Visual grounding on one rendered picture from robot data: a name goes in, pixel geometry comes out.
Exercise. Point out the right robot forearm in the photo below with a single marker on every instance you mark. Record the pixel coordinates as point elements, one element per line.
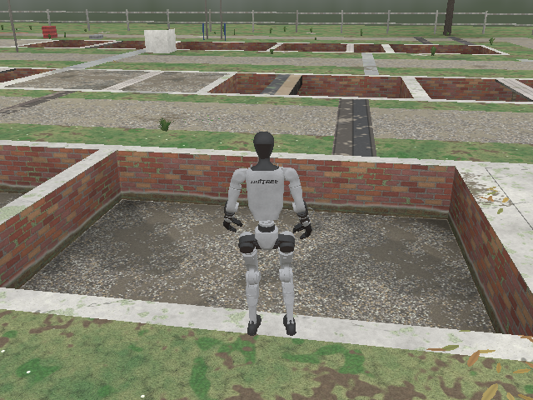
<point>304,217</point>

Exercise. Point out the left robot hand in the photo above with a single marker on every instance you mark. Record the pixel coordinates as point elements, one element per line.
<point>229,227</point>

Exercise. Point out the left robot forearm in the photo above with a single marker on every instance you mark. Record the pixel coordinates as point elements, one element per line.
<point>228,215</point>

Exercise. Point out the robot right thigh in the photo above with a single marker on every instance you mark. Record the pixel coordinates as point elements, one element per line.
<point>286,244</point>

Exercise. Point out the right robot hand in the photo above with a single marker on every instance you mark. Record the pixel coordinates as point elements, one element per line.
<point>299,227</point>

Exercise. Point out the humanoid robot torso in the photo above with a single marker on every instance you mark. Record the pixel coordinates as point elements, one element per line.
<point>265,200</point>

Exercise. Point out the right robot upper arm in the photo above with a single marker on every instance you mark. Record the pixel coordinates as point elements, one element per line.
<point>291,175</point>

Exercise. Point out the left robot upper arm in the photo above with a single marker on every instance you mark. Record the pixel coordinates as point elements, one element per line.
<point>239,176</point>

